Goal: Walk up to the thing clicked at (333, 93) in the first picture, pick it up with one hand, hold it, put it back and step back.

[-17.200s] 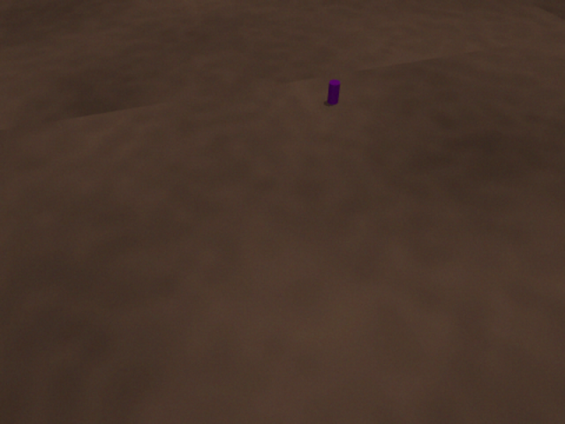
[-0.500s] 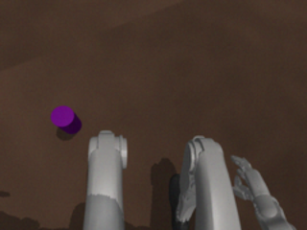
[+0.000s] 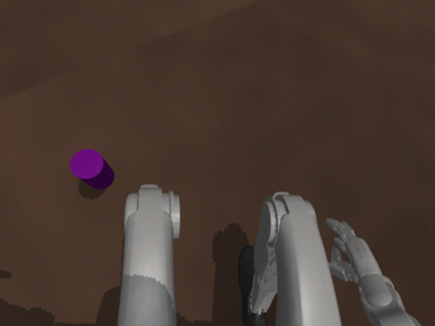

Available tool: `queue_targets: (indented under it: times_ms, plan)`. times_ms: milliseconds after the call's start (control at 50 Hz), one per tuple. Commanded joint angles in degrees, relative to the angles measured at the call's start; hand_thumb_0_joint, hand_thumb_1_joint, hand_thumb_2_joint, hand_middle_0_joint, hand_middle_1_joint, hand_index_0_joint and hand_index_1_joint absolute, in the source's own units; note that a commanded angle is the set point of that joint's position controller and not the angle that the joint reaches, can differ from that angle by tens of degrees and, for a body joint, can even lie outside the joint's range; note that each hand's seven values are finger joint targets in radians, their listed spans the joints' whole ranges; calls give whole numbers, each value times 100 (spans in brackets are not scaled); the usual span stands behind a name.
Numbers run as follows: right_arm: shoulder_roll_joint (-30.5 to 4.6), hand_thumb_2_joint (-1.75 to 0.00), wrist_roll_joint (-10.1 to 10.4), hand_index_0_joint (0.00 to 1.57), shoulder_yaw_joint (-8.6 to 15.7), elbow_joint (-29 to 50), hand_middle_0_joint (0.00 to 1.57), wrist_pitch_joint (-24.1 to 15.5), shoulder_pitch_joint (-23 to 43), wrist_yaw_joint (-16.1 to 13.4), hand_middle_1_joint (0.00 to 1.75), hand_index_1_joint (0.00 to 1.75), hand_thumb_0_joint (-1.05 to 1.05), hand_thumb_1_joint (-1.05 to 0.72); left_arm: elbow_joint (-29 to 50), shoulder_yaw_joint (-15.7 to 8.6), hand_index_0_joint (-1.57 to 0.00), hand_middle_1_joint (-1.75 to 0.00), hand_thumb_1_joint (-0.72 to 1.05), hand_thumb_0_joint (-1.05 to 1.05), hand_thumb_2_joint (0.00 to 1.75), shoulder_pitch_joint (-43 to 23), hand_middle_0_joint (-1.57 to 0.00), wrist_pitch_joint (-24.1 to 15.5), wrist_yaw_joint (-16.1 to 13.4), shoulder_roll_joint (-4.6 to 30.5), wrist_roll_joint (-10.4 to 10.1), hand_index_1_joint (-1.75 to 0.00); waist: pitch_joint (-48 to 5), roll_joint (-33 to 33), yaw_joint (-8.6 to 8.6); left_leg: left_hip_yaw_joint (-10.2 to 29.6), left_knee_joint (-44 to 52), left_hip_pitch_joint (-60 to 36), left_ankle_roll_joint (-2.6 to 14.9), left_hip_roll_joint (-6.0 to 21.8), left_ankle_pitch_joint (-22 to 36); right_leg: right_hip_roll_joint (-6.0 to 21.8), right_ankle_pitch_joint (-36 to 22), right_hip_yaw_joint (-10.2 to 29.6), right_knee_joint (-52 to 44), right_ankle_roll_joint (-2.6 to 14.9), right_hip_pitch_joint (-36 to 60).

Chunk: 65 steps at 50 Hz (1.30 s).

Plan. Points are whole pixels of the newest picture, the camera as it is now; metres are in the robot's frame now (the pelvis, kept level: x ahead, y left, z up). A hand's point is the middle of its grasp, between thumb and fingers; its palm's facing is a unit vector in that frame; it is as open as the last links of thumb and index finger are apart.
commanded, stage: go down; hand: left
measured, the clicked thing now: (94, 170) +0.39 +0.31 -0.28
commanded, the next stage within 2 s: none
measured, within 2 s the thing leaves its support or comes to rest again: neither
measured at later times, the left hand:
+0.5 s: hand out of the picture +0.26 +0.49 +0.03, palm faces +0.41 -0.91 -0.03, open 17.5 cm
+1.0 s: hand out of the picture +0.26 +0.49 +0.04, palm faces +0.40 -0.92 -0.03, open 17.5 cm
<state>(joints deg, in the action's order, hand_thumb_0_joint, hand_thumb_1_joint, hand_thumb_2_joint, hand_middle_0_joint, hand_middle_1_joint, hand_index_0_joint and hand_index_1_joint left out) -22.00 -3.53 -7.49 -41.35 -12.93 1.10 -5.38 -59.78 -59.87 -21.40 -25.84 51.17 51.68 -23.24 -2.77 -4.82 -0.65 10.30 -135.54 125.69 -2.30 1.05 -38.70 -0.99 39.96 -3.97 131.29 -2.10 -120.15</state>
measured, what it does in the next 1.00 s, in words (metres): stands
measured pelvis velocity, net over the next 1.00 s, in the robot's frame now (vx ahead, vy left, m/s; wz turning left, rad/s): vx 0.00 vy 0.00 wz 0.00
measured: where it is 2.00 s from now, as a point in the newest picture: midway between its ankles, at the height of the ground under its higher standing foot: (202, 302)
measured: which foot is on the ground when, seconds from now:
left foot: down 0.00-1.00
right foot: down 0.00-1.00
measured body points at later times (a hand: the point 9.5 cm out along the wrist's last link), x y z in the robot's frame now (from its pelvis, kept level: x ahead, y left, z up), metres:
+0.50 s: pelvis +0.00 +0.00 +0.00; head +0.20 +0.10 +0.40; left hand +0.23 +0.53 +0.04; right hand +0.24 -0.25 -0.08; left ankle +0.09 +0.14 -0.31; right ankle +0.10 -0.13 -0.31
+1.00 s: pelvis +0.00 +0.00 +0.00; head +0.19 +0.10 +0.40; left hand +0.23 +0.53 +0.04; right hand +0.24 -0.25 -0.08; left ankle +0.09 +0.14 -0.31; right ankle +0.10 -0.13 -0.31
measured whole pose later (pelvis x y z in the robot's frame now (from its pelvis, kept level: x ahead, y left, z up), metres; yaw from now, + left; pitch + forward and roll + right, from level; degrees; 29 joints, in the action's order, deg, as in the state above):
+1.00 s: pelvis +0.00 +0.00 +0.00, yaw +0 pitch +28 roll -8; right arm -22.0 -3.3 -7.7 -40.7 -13.1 0.9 -5.5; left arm -59.7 -59.9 -21.1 -25.6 51.6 51.9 -23.5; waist -2.9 -4.8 -0.6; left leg 10.2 -135.2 125.4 -2.2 1.0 -38.4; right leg -1.1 39.7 -3.9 131.0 -2.2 -119.9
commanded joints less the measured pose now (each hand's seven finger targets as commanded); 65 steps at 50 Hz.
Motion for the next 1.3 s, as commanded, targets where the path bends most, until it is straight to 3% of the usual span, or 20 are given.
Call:
queue_targets:
  times_ms: [0, 80, 100, 140, 160, 220, 320, 380, 420, 480, 520, 540, 620, 660, 800, 960, 1060, 1140, 1160, 1280]
  plan:
    - [-1450, -91, 50, 20, 524, 374, 20, -150, -367, -134, 30, 30, 0, -91, 996, -526, -1, -6, -52, 0, 14, -360, -2, -280, -65, 2741, -275, -8, -3241, 1716, -382, -565, 2025, -2574, 302, 28, 284, -183, -317, -371, -1178, 425, 1171]
    - [-1424, -91, 33, 20, 513, 476, 20, -177, -289, -134, 30, 30, 0, -91, 888, -505, 0, -6, -53, 0, 14, -330, -2, -287, -35, 2678, -297, -8, -3227, 1492, -351, -607, 1919, -2371, 331, 33, 316, -174, -321, -312, -1282, 393, 1340]
    - [-1456, -91, 30, 20, 517, 444, 20, -187, -328, -134, 30, 30, 0, -91, 727, -409, -1, -5, -52, 0, 12, -279, -2, -277, -7, 2518, -299, -7, -3185, 1479, -257, -591, 1880, -2436, 328, 32, 343, -183, -362, -348, -1247, 398, 1266]
    - [-1491, -91, 24, 20, 533, 431, 20, -194, -375, -132, 30, 30, 0, -91, 922, -428, -1, -5, -52, 0, 13, -432, -2, -323, 27, 2620, -307, -7, -3267, 1573, -261, -571, 1887, -2541, 319, 45, 349, -184, -374, -364, -1223, 403, 1261]
    - [-1462, -91, 30, 20, 531, 467, 20, -203, -361, -130, 30, 30, 0, -91, 988, -519, -1, -6, -54, 0, 13, -431, -3, -333, 17, 2710, -318, -8, -3358, 1546, -322, -565, 1930, -2545, 321, 49, 298, -185, -316, -361, -1259, 399, 1326]
    - [-1502, -91, 47, 20, 546, 470, 20, -213, -368, -135, 30, 30, 0, -91, 1021, -443, -1, -5, -52, 0, 13, -367, -2, -294, 34, 2618, -314, -7, -3387, 1765, -314, -553, 2019, -2760, 298, 45, 260, -186, -341, -380, -1200, 421, 1143]
    - [-1475, -91, 62, 20, 576, 414, 20, -188, -503, -130, 30, 30, 0, -91, 1133, -466, 0, -5, -53, 0, 13, -303, -2, -229, 19, 2591, -327, -8, -3608, 1674, -342, -553, 1921, -2868, 281, 37, 764, -165, -670, -356, -1185, 422, 1351]
    - [-1458, -91, 44, 20, 563, 445, 20, -181, -431, -132, 30, 30, 0, -91, 1083, -477, 0, -5, -52, 0, 14, -209, -2, -215, -31, 2515, -319, -7, -3467, 1670, -392, -577, 1914, -2780, 288, 33, 727, -170, -661, -348, -1189, 423, 1317]
    - [-1423, -91, 48, 20, 555, 480, 20, -176, -412, -133, 30, 30, 0, -91, 1358, -603, 0, -6, -51, 0, 14, -224, -2, -236, -63, 2720, -295, -8, -3672, 1802, -496, -566, 2006, -2927, 278, 37, 689, -171, -622, -355, -1197, 431, 1370]
    - [-1452, -91, 72, 20, 610, 426, 20, -173, -421, -131, 30, 30, 0, -91, 1224, -398, 0, -5, -51, 0, 13, -246, -2, -210, -61, 2436, -303, -7, -3375, 1694, -346, -558, 2072, -2764, 291, 39, 406, -183, -415, -358, -1241, 426, 1182]
    - [-1457, -91, 65, 20, 587, 444, 20, -187, -400, -128, 30, 30, 0, -91, 1104, -453, 0, -5, -50, 0, 13, -184, -2, -228, -64, 2443, -325, -7, -3296, 1661, -344, -558, 2050, -2669, 302, 29, 381, -183, -401, -385, -1240, 419, 1234]
    - [-1450, -91, 80, 20, 569, 484, 20, -190, -331, -136, 30, 30, 0, -91, 1292, -552, -1, -5, -54, 0, 12, -330, -3, -268, -61, 2694, -329, -7, -3363, 1735, -403, -550, 2090, -2674, 308, 38, 278, -184, -339, -368, -1216, 427, 1186]
    - [-1427, -91, 54, 20, 548, 455, 20, -195, -402, -149, 30, 30, 0, -91, 905, -405, 0, -6, -52, 0, 13, -263, -2, -238, -3, 2425, -330, -7, -3233, 1526, -250, -556, 1987, -2585, 319, 23, 426, -176, -425, -351, -1277, 413, 1251]
    - [-1415, -91, 64, 20, 521, 447, 20, -201, -389, -154, 30, 30, 0, -91, 942, -494, 0, -5, -51, 0, 14, -300, -2, -277, 0, 2587, -328, -7, -3240, 1634, -319, -534, 2035, -2659, 312, 35, 336, -181, -374, -365, -1225, 427, 1166]
    - [-1521, -91, 24, 20, 543, 474, 20, -196, -418, -148, 30, 30, 0, -91, 1027, -398, -1, -5, -52, 0, 11, -319, -2, -293, 56, 2530, -287, -7, -3422, 1799, -294, -524, 1999, -2917, 275, 43, 564, -177, -550, -396, -1170, 436, 1179]
    - [-1462, -91, 58, 20, 548, 480, 20, -180, -372, -133, 30, 30, 0, -91, 1075, -519, -1, -5, -54, 0, 12, -236, -2, -223, -21, 2688, -265, -7, -3384, 1739, -443, -555, 2119, -2735, 286, 36, 222, -192, -291, -382, -1236, 417, 1228]
    - [-1459, -91, 68, 20, 546, 433, 20, -200, -359, -140, 30, 30, 0, -91, 893, -482, 0, -5, -54, 0, 13, -270, -2, -249, -11, 2618, -304, -7, -3147, 1631, -350, -538, 2067, -2589, 300, 40, 90, -200, -184, -393, -1213, 415, 1053]
    - [-1465, -91, 30, 20, 512, 393, 20, -215, -405, -140, 30, 30, 0, -92, 758, -551, 0, -5, -54, 0, 12, -250, -2, -297, 19, 2698, -317, -7, -3300, 1504, -352, -587, 1875, -2600, 309, 31, 503, -191, -469, -343, -1223, 407, 1284]
    - [-1474, -91, 23, 20, 514, 436, 20, -216, -375, -147, 30, 30, 0, -92, 816, -458, 0, -5, -55, 0, 12, -308, -2, -315, 48, 2612, -318, -7, -3296, 1559, -288, -579, 1876, -2631, 309, 36, 471, -189, -455, -341, -1226, 410, 1221]
    - [-1463, -91, 22, 20, 501, 444, 20, -229, -390, -142, 30, 30, 0, -91, 924, -498, 0, -6, -53, 0, 13, -411, -2, -319, 101, 2724, -298, -8, -3440, 1666, -328, -574, 1920, -2689, 307, 41, 459, -190, -468, -352, -1208, 414, 1334]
